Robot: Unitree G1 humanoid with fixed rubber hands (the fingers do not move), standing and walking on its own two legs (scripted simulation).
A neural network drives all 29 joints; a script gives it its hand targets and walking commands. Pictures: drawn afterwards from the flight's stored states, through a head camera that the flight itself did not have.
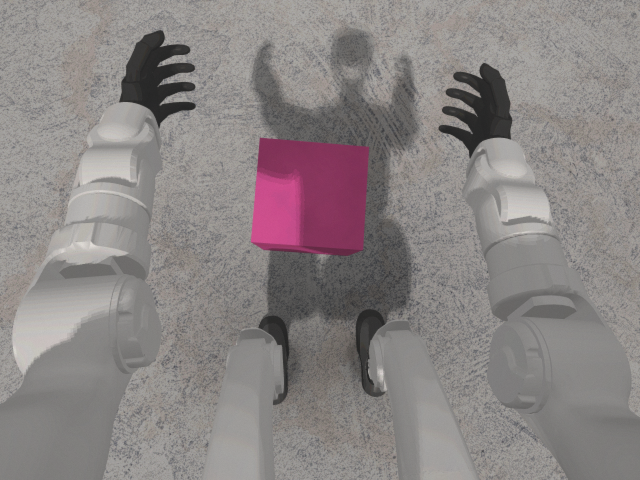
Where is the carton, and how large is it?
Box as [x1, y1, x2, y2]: [251, 138, 368, 255]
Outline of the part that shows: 260,138 251,241 263,249 341,255 347,255 361,250 363,242 368,147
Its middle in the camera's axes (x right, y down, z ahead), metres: -0.02 -0.07 +0.85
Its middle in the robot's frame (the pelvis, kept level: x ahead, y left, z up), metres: +0.49 +0.00 -0.51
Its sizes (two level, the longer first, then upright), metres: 0.210 0.200 0.250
